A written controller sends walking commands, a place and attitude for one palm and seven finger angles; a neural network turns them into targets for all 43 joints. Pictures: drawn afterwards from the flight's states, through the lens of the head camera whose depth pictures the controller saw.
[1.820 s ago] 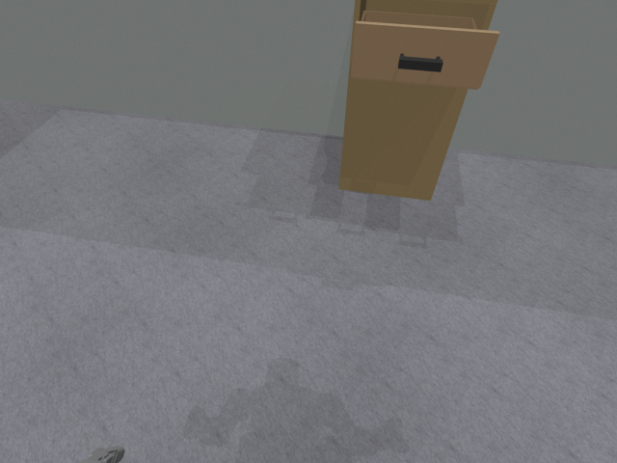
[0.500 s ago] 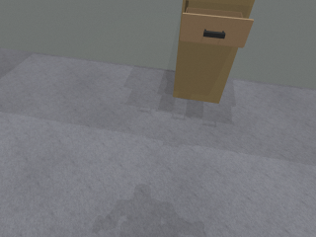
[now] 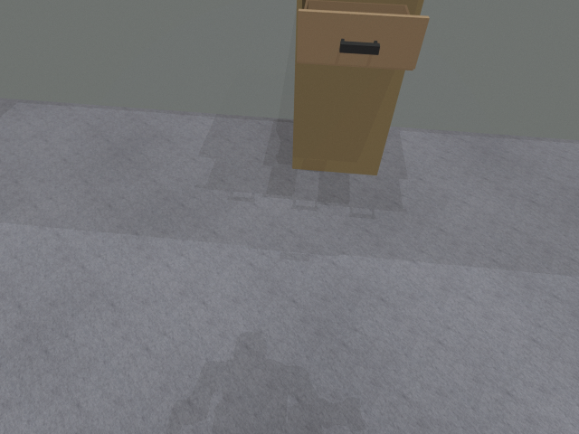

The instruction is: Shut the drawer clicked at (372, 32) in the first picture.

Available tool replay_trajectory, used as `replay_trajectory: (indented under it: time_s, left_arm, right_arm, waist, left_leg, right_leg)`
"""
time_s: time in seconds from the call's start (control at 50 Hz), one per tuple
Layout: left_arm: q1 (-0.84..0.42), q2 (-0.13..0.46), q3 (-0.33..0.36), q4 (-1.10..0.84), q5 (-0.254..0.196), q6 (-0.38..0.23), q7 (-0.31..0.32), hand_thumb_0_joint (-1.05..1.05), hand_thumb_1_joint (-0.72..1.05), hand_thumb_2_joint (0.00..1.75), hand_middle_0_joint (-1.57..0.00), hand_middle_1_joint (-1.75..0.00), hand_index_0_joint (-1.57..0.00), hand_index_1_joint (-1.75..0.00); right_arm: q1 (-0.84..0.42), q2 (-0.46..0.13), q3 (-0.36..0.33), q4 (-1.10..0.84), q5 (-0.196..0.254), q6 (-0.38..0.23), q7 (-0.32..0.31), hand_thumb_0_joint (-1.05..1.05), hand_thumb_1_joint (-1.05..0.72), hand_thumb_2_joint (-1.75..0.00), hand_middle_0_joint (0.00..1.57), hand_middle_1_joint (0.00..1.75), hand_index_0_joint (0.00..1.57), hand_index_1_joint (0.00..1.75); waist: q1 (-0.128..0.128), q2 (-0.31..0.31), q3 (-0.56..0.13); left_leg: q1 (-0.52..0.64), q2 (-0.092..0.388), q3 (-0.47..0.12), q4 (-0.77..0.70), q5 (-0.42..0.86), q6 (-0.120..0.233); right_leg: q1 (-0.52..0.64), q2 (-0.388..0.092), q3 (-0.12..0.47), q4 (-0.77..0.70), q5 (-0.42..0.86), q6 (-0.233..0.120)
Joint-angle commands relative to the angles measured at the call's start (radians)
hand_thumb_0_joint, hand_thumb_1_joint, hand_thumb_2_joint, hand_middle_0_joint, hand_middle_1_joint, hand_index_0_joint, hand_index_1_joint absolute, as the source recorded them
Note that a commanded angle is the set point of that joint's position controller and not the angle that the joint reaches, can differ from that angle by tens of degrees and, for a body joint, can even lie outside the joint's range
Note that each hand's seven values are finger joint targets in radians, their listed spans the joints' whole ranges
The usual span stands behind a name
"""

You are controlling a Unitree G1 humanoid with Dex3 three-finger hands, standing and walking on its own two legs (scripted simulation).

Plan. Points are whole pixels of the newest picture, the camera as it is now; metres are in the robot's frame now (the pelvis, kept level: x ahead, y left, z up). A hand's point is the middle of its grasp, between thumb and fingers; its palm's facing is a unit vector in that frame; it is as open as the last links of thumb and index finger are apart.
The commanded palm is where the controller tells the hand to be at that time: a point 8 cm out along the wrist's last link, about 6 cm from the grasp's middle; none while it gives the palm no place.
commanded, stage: walk to a spot facing it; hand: left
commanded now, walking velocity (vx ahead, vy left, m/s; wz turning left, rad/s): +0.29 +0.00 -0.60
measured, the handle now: (359, 45) +1.22 -0.13 +0.01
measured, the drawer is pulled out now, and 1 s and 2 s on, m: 0.24 0.24 0.24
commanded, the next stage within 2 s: turn to face it in 1.70 s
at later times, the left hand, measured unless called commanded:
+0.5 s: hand out of the picture +0.12 +0.24 -0.18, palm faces -0.13 -0.97 -0.18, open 7.4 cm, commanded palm none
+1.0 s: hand (316, 244) +0.54 -0.02 -0.17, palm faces -0.60 -0.78 -0.18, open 7.4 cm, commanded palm none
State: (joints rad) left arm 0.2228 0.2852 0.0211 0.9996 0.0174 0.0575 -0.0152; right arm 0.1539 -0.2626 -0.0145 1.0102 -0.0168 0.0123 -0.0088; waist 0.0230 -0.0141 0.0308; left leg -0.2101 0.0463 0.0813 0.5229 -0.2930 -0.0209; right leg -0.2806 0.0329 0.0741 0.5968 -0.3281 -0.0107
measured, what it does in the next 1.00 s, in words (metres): walks ahead, turning right: left foot, then right foot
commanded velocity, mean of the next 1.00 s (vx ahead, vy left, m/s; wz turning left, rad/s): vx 0.32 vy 0.00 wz -0.55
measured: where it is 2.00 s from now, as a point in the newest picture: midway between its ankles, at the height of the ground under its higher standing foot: (368, 343)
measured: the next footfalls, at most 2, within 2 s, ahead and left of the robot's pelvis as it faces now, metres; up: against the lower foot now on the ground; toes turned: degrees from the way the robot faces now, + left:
left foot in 0.44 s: +0.22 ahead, +0.13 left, +0.00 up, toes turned -8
right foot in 0.96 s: +0.35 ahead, -0.20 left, +0.00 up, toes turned -39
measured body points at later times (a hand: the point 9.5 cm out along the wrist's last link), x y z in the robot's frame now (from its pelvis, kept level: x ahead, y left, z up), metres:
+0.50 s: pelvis +0.12 +0.04 -0.01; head +0.15 +0.06 +0.44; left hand +0.13 +0.29 -0.17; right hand +0.19 -0.22 -0.12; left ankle +0.18 +0.14 -0.73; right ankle +0.01 -0.08 -0.69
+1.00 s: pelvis +0.29 -0.06 -0.02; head +0.34 -0.09 +0.42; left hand +0.57 +0.02 -0.15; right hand +0.06 -0.19 -0.16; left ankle +0.21 +0.13 -0.66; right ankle +0.32 -0.18 -0.74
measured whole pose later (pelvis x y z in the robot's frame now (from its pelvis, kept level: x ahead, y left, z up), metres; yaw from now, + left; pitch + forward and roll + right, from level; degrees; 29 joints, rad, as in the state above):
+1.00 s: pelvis +0.29 -0.06 -0.02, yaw -33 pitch -1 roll +0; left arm 0.01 0.22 0.05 0.87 0.02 -0.04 -0.04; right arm 0.48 -0.18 -0.04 1.10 -0.01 -0.02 -0.01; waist -0.07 -0.02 0.12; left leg -0.15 0.19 0.20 1.07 -0.51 -0.06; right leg -0.46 0.00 -0.14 0.69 -0.20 -0.10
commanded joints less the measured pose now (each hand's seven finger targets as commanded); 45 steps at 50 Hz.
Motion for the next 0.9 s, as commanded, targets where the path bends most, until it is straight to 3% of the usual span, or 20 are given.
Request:
replay_trajectory:
  time_s: [0.0, 0.02, 0.04, 0.06, 0.08, 0.12, 0.18, 0.3, 0.34, 0.38, 0.4, 0.42, 0.44, 0.5, 0.56, 0.68, 0.76, 0.8, 0.86, 0.88]
  left_arm:
    - [0.103, 0.08, 0.047, -0.082, 0.013, -0.029, -0.019, 0.0, 0.9, 0.9, -0.2, -0.3, -0.2, -0.3]
    - [0.184, 0.073, 0.051, -0.062, 0.015, -0.038, -0.02, 0.0, 0.9, 0.9, -0.2, -0.3, -0.2, -0.3]
    - [0.25, 0.135, 0.064, -0.054, 0.022, -0.059, -0.01, 0.0, 0.9, 0.9, -0.2, -0.3, -0.2, -0.3]
    - [0.302, 0.213, 0.077, -0.049, 0.014, -0.071, 0.008, 0.0, 0.9, 0.9, -0.2, -0.3, -0.2, -0.3]
    - [0.299, 0.195, 0.076, -0.059, 0.002, -0.082, 0.023, 0.0, 0.9, 0.9, -0.2, -0.3, -0.2, -0.3]
    - [0.195, 0.147, 0.065, -0.078, 0.007, -0.094, 0.024, 0.0, 0.9, 0.9, -0.2, -0.3, -0.2, -0.3]
    - [0.177, 0.114, 0.065, -0.075, 0.009, -0.109, 0.021, 0.0, 0.9, 0.9, -0.2, -0.3, -0.2, -0.3]
    - [0.214, 0.109, 0.076, -0.05, 0.012, -0.104, 0.019, 0.0, 0.9, 0.9, -0.2, -0.3, -0.2, -0.3]
    - [0.186, 0.11, 0.082, -0.055, 0.012, -0.1, 0.019, 0.0, 0.9, 0.9, -0.2, -0.3, -0.2, -0.3]
    - [0.137, 0.09, 0.088, -0.069, 0.007, -0.093, 0.016, 0.0, 0.9, 0.9, -0.2, -0.3, -0.2, -0.3]
    - [0.148, 0.038, 0.083, -0.08, -0.001, -0.089, 0.008, 0.0, 0.9, 0.9, -0.2, -0.3, -0.2, -0.3]
    - [0.162, -0.02, 0.074, -0.104, -0.006, -0.092, -0.004, 0.0, 0.9, 0.9, -0.2, -0.3, -0.2, -0.3]
    - [0.125, 0.02, 0.082, -0.112, 0.005, -0.096, -0.006, 0.0, 0.9, 0.9, -0.2, -0.3, -0.2, -0.3]
    - [0.048, 0.003, 0.084, -0.101, 0.02, -0.078, -0.032, 0.0, 0.9, 0.9, -0.2, -0.3, -0.2, -0.3]
    - [0.076, -0.031, 0.078, -0.093, 0.02, -0.054, -0.041, 0.0, 0.9, 0.9, -0.2, -0.3, -0.2, -0.3]
    - [-0.112, -0.052, 0.061, -0.162, 0.024, -0.038, -0.05, 0.0, 0.9, 0.9, -0.2, -0.3, -0.2, -0.3]
    - [-0.253, -0.055, 0.047, -0.195, 0.018, -0.045, -0.051, 0.0, 0.9, 0.9, -0.2, -0.3, -0.2, -0.3]
    - [-0.274, -0.059, 0.044, -0.2, 0.015, -0.051, -0.051, 0.0, 0.9, 0.9, -0.2, -0.3, -0.2, -0.3]
    - [-0.17, -0.015, 0.054, -0.167, 0.016, -0.064, -0.04, 0.0, 0.9, 0.9, -0.2, -0.3, -0.2, -0.3]
    - [-0.042, 0.007, 0.063, -0.131, 0.019, -0.073, -0.035, 0.0, 0.9, 0.9, -0.2, -0.3, -0.2, -0.3]
  right_arm:
    - [-0.052, -0.23, -0.066, -0.097, -0.004, -0.018, -0.004, 0.0, -0.9, -0.9, 0.2, 0.3, 0.2, 0.3]
    - [-0.07, -0.209, -0.064, -0.104, -0.005, -0.016, -0.002, 0.0, -0.9, -0.9, 0.2, 0.3, 0.2, 0.3]
    - [-0.064, -0.137, -0.053, -0.127, 0.002, -0.013, 0.002, 0.0, -0.9, -0.9, 0.2, 0.3, 0.2, 0.3]
    - [-0.125, -0.094, -0.041, -0.179, 0.003, -0.02, 0.008, 0.0, -0.9, -0.9, 0.2, 0.3, 0.2, 0.3]
    - [-0.163, -0.13, -0.044, -0.192, 0.0, -0.033, 0.006, 0.0, -0.9, -0.9, 0.2, 0.3, 0.2, 0.3]
    - [-0.104, -0.106, -0.053, -0.169, -0.003, -0.046, 0.013, 0.0, -0.9, -0.9, 0.2, 0.3, 0.2, 0.3]
    - [-0.05, -0.058, -0.052, -0.148, -0.001, -0.047, 0.018, 0.0, -0.9, -0.9, 0.2, 0.3, 0.2, 0.3]
    - [-0.094, -0.018, -0.051, -0.19, 0.008, -0.059, 0.021, 0.0, -0.9, -0.9, 0.2, 0.3, 0.2, 0.3]
    - [-0.06, -0.018, -0.052, -0.187, 0.012, -0.071, 0.016, 0.0, -0.9, -0.9, 0.2, 0.3, 0.2, 0.3]
    - [0.098, -0.054, -0.059, -0.135, 0.012, -0.084, -0.002, 0.0, -0.9, -0.9, 0.2, 0.3, 0.2, 0.3]
    - [0.225, -0.138, -0.078, -0.098, 0.005, -0.091, -0.018, 0.0, -0.9, -0.9, 0.2, 0.3, 0.2, 0.3]
    - [0.333, -0.238, -0.099, -0.079, -0.009, -0.09, -0.02, 0.0, -0.9, -0.9, 0.2, 0.3, 0.2, 0.3]
    - [0.298, -0.21, -0.088, -0.093, -0.006, -0.079, -0.016, 0.0, -0.9, -0.9, 0.2, 0.3, 0.2, 0.3]
    - [0.157, -0.071, -0.053, -0.104, -0.007, -0.092, -0.017, 0.0, -0.9, -0.9, 0.2, 0.3, 0.2, 0.3]
    - [0.172, -0.036, -0.045, -0.082, -0.002, -0.111, -0.023, 0.0, -0.9, -0.9, 0.2, 0.3, 0.2, 0.3]
    - [0.269, -0.038, -0.049, -0.028, -0.003, -0.115, -0.021, 0.0, -0.9, -0.9, 0.2, 0.3, 0.2, 0.3]
    - [0.321, -0.051, -0.052, 0.0, -0.013, -0.105, -0.016, 0.0, -0.9, -0.9, 0.2, 0.3, 0.2, 0.3]
    - [0.321, -0.064, -0.053, 0.008, -0.015, -0.1, -0.016, 0.0, -0.9, -0.9, 0.2, 0.3, 0.2, 0.3]
    - [0.315, -0.105, -0.062, 0.012, -0.011, -0.093, -0.013, 0.0, -0.9, -0.9, 0.2, 0.3, 0.2, 0.3]
    - [0.29, -0.124, -0.061, 0.005, -0.007, -0.09, -0.011, 0.0, -0.9, -0.9, 0.2, 0.3, 0.2, 0.3]
  waist:
    - [0.042, 0.154, 0.027]
    - [0.081, 0.089, 0.033]
    - [0.097, -0.175, 0.045]
    - [0.112, -0.368, 0.087]
    - [0.106, -0.212, 0.113]
    - [0.025, -0.061, 0.088]
    - [-0.004, -0.079, 0.023]
    - [0.018, -0.121, 0.014]
    - [0.003, -0.137, -0.009]
    - [-0.066, -0.074, -0.05]
    - [-0.113, 0.11, -0.128]
    - [-0.13, 0.366, -0.168]
    - [-0.122, 0.256, -0.117]
    - [-0.044, 0.149, 0.089]
    - [-0.012, 0.147, 0.043]
    - [-0.042, 0.111, 0.09]
    - [-0.088, 0.126, 0.111]
    - [-0.083, 0.153, 0.113]
    - [-0.028, 0.138, 0.012]
    - [0.038, 0.143, -0.065]
  left_leg:
    - [-0.176, 0.269, -0.207, -0.185, -0.36, 0.131]
    - [-0.228, 0.208, -0.127, -0.032, -0.349, 0.093]
    - [-0.384, 0.068, -0.005, 0.302, -0.361, 0.014]
    - [-0.578, -0.028, 0.018, 0.551, -0.367, -0.018]
    - [-0.572, 0.017, -0.105, 0.606, -0.251, -0.006]
    - [-0.521, 0.06, -0.115, 0.589, -0.129, -0.014]
    - [-0.403, 0.047, -0.065, 0.472, -0.046, -0.03]
    - [-0.287, 0.005, -0.038, 0.249, -0.014, -0.03]
    - [-0.162, -0.014, -0.033, 0.124, -0.016, -0.023]
    - [0.136, -0.011, -0.031, -0.063, 0.049, -0.018]
    - [0.37, 0.146, -0.201, -0.142, -0.075, 0.019]
    - [0.45, 0.442, -0.544, -0.261, -0.196, 0.115]
    - [0.304, 0.491, -0.603, -0.33, -0.345, 0.166]
    - [0.041, 0.363, -0.331, -0.367, -0.227, 0.126]
    - [0.065, 0.289, -0.092, -0.325, 0.094, 0.103]
    - [0.188, 0.3, 0.046, -0.322, 0.315, 0.127]
    - [0.22, 0.301, 0.123, -0.296, 0.42, 0.121]
    - [0.245, 0.299, 0.171, -0.269, 0.527, 0.111]
    - [0.277, 0.314, 0.214, -0.048, 0.909, 0.091]
    - [0.237, 0.292, 0.239, 0.123, 0.934, 0.066]
  right_leg:
    - [0.047, -0.022, -0.085, 0.118, -0.11, 0.005]
    - [0.119, -0.021, -0.065, 0.0, -0.1, -0.008]
    - [0.192, -0.168, 0.247, -0.242, -0.244, -0.079]
    - [0.191, -0.366, 0.646, -0.457, -0.267, -0.182]
    - [0.152, -0.371, 0.696, -0.484, -0.231, -0.233]
    - [0.133, -0.329, 0.525, -0.413, -0.129, -0.236]
    - [0.122, -0.248, 0.34, -0.366, 0.101, -0.205]
    - [0.093, -0.212, 0.314, -0.341, 0.131, -0.181]
    - [0.063, -0.195, 0.307, -0.285, 0.169, -0.163]
    - [-0.088, -0.115, 0.245, -0.133, 0.12, -0.112]
    - [-0.241, -0.024, 0.159, 0.093, 0.042, -0.074]
    - [-0.429, 0.059, -0.013, 0.412, -0.273, -0.013]
    - [-0.437, -0.008, -0.004, 0.546, -0.252, -0.016]
    - [-0.447, -0.115, -0.038, 0.661, -0.03, 0.003]
    - [-0.404, -0.131, -0.065, 0.639, 0.092, 0.026]
    - [-0.508, -0.153, -0.117, 0.444, 0.187, 0.042]
    - [-0.415, -0.124, -0.183, 0.208, 0.176, 0.017]
    - [-0.365, -0.094, -0.21, 0.13, 0.173, -0.009]
    - [-0.147, -0.026, -0.249, 0.057, 0.08, -0.065]
    - [0.035, 0.004, -0.27, 0.001, 0.101, -0.079]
